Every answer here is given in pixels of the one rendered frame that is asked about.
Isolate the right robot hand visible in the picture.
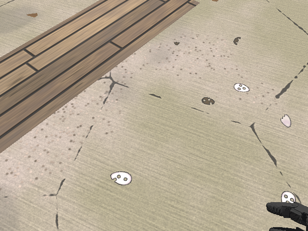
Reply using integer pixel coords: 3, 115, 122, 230
266, 201, 308, 231

